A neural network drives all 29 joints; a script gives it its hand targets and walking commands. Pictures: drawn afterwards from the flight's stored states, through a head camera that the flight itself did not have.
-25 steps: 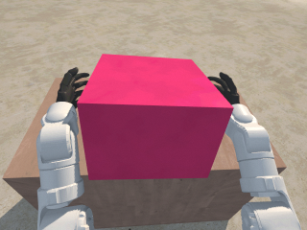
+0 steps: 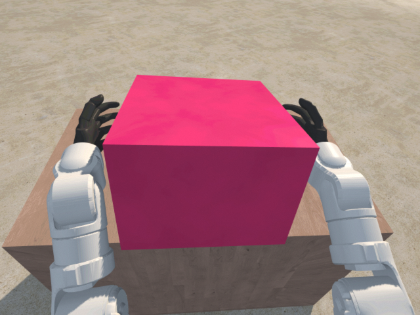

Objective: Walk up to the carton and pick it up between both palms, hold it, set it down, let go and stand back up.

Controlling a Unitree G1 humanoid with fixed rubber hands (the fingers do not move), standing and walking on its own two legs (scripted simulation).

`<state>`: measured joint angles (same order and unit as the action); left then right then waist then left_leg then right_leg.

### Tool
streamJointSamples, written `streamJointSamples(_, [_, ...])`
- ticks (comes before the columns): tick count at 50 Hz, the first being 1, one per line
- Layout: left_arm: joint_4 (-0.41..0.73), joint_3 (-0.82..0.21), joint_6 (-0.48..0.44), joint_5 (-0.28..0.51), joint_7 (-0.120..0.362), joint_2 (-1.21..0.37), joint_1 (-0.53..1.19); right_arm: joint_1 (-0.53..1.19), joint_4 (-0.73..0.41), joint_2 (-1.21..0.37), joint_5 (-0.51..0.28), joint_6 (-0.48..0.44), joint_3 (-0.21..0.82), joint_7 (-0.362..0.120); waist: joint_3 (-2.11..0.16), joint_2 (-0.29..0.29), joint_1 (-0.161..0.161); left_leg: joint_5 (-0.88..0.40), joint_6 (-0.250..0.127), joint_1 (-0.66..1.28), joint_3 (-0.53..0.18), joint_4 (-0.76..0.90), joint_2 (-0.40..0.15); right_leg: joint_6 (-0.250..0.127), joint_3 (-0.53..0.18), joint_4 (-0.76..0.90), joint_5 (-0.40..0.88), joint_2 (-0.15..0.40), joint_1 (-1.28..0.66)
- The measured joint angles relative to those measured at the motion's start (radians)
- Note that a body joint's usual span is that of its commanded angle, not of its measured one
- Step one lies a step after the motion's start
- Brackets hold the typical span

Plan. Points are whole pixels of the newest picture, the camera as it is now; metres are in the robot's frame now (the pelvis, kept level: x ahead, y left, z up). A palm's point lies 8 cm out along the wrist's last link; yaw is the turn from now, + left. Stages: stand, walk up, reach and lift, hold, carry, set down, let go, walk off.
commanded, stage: hold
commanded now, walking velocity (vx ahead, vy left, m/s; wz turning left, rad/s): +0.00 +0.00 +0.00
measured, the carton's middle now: (203, 150) +0.39 +0.01 +0.13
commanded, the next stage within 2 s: set down in 0.40 s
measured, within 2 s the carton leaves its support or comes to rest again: neither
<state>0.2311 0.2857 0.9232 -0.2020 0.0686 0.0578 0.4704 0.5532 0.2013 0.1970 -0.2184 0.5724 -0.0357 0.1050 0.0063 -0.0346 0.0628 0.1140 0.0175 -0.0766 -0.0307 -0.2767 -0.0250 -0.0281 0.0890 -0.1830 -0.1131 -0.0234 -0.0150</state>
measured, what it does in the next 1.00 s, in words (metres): stands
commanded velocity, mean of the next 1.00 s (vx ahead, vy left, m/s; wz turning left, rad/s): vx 0.00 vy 0.00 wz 0.00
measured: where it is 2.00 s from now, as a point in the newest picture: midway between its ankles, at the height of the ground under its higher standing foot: outside the picture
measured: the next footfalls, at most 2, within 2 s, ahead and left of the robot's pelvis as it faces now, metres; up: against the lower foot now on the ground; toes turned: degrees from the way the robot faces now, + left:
none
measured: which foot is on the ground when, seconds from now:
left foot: down 0.00-1.00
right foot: down 0.00-1.00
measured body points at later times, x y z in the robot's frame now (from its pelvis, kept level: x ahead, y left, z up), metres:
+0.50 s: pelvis -0.01 +0.00 +0.00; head -0.04 +0.02 +0.45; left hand +0.34 +0.20 +0.20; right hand +0.36 -0.18 +0.19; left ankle +0.03 +0.13 -0.75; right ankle +0.00 -0.10 -0.75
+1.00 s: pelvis +0.02 -0.01 +0.00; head +0.02 +0.02 +0.45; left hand +0.38 +0.19 +0.14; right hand +0.39 -0.19 +0.11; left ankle +0.03 +0.13 -0.75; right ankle +0.00 -0.10 -0.75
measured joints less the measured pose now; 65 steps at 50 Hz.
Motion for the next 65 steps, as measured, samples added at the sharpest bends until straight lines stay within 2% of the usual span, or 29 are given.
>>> streamJointSamples(23, [-0.040, 0.003, -0.009, -0.005, 0.008, 0.007, 0.027, 0.016, 0.025, -0.009, 0.010, -0.001, -0.013, -0.001, 0.003, 0.002, 0.003, -0.011, -0.003, -0.007, 0.001, 0.002, 0.002, 0.001, 0.000, -0.004, 0.009, 0.002, 0.009])
streamJointSamples(29, [-0.098, -0.019, -0.065, -0.029, 0.010, 0.027, 0.059, 0.036, 0.108, -0.017, 0.040, -0.097, -0.024, -0.022, 0.024, -0.003, -0.006, -0.013, 0.000, 0.019, 0.012, 0.010, -0.001, 0.000, -0.010, 0.000, 0.012, -0.001, -0.011])
streamJointSamples(38, [-0.225, -0.025, -0.204, -0.044, 0.006, 0.022, 0.108, 0.049, 0.228, -0.046, 0.123, -0.260, -0.083, -0.060, 0.060, -0.001, -0.021, -0.012, 0.002, 0.047, 0.010, 0.022, 0.000, -0.001, -0.005, 0.001, 0.003, 0.001, -0.035])
streamJointSamples(46, [-0.289, -0.029, -0.353, -0.038, 0.003, -0.002, 0.037, -0.030, 0.276, -0.073, 0.173, -0.399, -0.094, -0.063, 0.097, -0.012, -0.030, -0.007, 0.006, 0.068, -0.002, 0.044, 0.002, -0.004, 0.009, 0.021, -0.009, 0.002, -0.061])
streamJointSamples(55, [-0.288, -0.074, -0.476, 0.007, -0.032, -0.016, -0.106, -0.162, 0.267, -0.064, 0.137, -0.513, -0.034, -0.028, 0.093, -0.021, -0.029, 0.028, 0.013, 0.061, -0.011, 0.030, -0.002, -0.008, 0.017, 0.038, -0.031, -0.005, -0.071])
streamJointSamples(65, [-0.292, -0.092, -0.506, 0.036, -0.058, -0.016, -0.121, -0.163, 0.280, -0.020, 0.072, -0.544, 0.020, -0.001, 0.069, -0.006, -0.025, 0.057, 0.015, 0.051, -0.006, 0.004, -0.009, -0.009, 0.009, 0.028, -0.049, -0.012, -0.066])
